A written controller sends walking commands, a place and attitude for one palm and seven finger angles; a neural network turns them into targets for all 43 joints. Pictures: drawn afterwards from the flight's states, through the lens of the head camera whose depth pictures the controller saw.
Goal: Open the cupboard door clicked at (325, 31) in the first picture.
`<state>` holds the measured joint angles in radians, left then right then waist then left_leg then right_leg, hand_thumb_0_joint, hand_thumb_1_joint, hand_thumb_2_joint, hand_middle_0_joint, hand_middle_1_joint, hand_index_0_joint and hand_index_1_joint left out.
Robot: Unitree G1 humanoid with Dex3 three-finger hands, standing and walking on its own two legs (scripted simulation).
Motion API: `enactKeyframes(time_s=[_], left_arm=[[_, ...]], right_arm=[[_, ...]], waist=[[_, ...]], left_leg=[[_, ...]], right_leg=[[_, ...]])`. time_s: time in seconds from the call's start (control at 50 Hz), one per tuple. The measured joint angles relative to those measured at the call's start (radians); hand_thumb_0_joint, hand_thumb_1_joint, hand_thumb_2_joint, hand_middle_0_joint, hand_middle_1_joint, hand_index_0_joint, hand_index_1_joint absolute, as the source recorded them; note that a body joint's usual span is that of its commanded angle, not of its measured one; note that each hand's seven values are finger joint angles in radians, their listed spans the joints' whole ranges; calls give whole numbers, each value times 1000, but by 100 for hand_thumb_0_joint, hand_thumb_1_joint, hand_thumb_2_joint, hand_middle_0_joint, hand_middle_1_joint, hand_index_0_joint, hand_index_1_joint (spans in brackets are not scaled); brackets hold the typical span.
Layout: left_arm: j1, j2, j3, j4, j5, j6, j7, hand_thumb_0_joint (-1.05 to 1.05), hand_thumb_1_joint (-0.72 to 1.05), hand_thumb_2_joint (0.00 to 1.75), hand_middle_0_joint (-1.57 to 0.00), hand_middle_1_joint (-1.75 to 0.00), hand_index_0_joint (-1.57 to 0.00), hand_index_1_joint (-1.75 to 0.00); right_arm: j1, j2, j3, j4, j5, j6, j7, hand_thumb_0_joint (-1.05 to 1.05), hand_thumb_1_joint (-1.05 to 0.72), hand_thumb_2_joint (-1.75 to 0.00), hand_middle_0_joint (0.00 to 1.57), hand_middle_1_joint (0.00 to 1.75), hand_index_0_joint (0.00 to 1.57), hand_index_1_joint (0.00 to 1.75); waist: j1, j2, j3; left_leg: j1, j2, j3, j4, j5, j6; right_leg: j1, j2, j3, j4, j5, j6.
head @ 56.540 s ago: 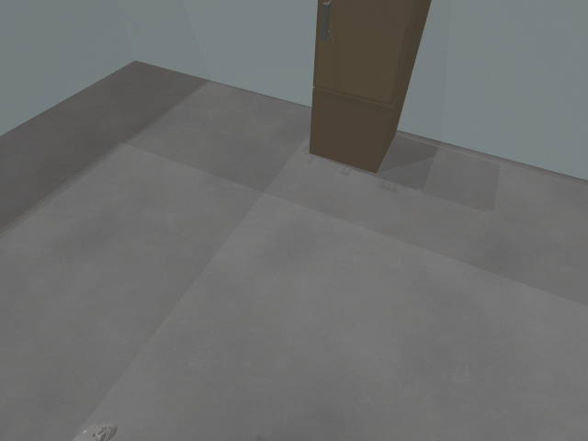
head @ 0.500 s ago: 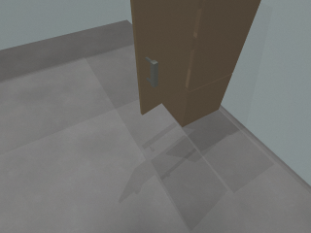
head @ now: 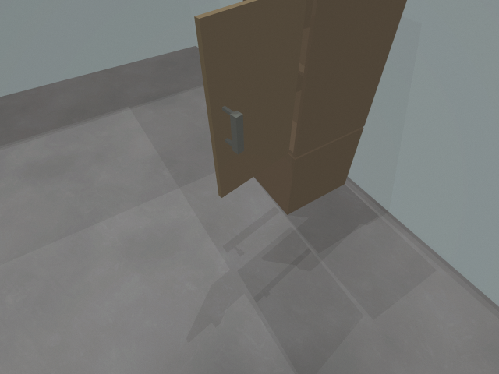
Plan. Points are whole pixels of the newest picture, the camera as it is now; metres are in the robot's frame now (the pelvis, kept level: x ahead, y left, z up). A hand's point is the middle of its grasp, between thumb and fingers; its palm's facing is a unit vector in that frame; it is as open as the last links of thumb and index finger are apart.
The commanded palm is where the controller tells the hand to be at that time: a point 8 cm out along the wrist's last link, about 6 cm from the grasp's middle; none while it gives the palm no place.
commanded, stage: look to check the result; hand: left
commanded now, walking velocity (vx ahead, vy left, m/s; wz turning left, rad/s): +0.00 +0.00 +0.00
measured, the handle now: (232, 129) +0.74 +0.09 -0.06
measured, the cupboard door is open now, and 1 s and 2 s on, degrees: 100 100 100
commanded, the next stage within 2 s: stand and wait in 0.68 s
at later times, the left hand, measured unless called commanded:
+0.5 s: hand out of the picture +0.08 +0.23 -0.16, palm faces -0.02 -0.94 -0.34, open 7.4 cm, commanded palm none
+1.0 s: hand out of the picture +0.09 +0.22 -0.16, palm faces -0.02 -0.94 -0.33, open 7.4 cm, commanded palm none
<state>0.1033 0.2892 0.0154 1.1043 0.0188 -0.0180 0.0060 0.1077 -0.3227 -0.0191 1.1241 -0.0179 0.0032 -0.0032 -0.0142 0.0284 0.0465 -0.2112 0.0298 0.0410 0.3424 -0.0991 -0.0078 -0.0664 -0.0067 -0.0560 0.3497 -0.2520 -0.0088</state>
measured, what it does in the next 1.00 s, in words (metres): stands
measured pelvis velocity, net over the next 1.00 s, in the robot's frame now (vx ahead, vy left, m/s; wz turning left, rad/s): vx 0.03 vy -0.01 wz -0.01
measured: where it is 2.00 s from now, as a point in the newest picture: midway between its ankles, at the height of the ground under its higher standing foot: outside the picture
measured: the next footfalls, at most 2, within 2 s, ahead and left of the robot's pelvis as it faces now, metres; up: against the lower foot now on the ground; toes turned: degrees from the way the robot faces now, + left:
none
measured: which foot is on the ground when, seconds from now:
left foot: down 0.00-1.00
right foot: down 0.00-1.00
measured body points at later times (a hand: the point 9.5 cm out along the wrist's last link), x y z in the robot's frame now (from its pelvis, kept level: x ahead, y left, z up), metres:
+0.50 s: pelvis +0.02 -0.01 +0.00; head +0.05 -0.02 +0.45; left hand +0.08 +0.28 -0.13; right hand +0.09 -0.29 -0.15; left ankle +0.06 +0.12 -0.75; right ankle -0.04 -0.11 -0.75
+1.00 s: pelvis +0.03 -0.01 +0.00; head +0.04 -0.02 +0.45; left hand +0.09 +0.27 -0.14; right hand +0.09 -0.29 -0.15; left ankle +0.06 +0.13 -0.75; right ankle -0.04 -0.11 -0.75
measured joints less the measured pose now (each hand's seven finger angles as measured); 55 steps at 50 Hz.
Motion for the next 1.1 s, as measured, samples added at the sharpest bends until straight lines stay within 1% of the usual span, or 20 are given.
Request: enactKeyframes(time_s=[0.12, 0.26, 0.5, 0.82, 1.1], left_arm=[[6, 10, 0, 10, -2, 2, 1, 1, 91, 90, -21, -30, -21, -30], [22, 18, 1, 25, -4, 7, 4, 1, 91, 90, -21, -30, -21, -30], [38, 11, 0, 33, -4, 7, 7, 1, 91, 90, -21, -30, -21, -30], [32, -1, 0, 23, -3, 4, 10, 1, 91, 90, -21, -30, -21, -30], [40, 2, 0, 25, -4, 4, 10, 1, 91, 90, -21, -30, -21, -30]], right_arm=[[2, -8, 4, 4, 1, 1, -2, 1, -91, -90, 20, 30, 20, 30], [6, -4, 8, 9, 4, 4, -5, 1, -91, -90, 20, 30, 20, 30], [-4, 12, 11, 8, 5, 5, -6, 1, -91, -90, 20, 30, 20, 30], [-1, 17, 10, 5, 5, 3, -9, 1, -91, -90, 20, 30, 20, 30], [20, 22, 10, 13, 5, 4, -9, 1, -91, -90, 20, 30, 20, 30]], waist=[[1, -5, 9], [6, -5, 19], [13, -4, 22], [10, -13, 7], [7, -15, 12]], left_leg=[[10, 3, 1, -9, -5, -5], [21, 5, 1, -12, -14, -8], [32, 8, 5, -16, -25, -12], [48, 9, 9, -16, -36, -15], [52, 11, 12, -23, -34, -16]], right_leg=[[14, 4, 1, -20, 1, -3], [30, 6, 2, -34, -1, -6], [44, 8, 5, -48, -6, -8], [62, 9, 10, -56, -12, -10], [64, 11, 14, -62, -8, -11]])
